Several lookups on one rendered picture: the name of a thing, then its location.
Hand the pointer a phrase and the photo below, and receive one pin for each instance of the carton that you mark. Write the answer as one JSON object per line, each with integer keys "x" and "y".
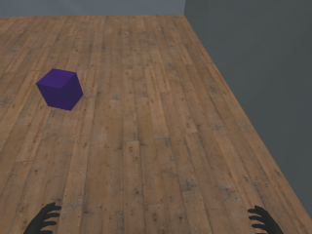
{"x": 60, "y": 89}

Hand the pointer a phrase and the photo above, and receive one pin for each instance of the left robot hand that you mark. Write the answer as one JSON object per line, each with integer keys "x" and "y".
{"x": 37, "y": 223}

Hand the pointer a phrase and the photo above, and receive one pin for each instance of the right robot hand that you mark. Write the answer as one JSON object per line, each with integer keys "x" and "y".
{"x": 270, "y": 225}

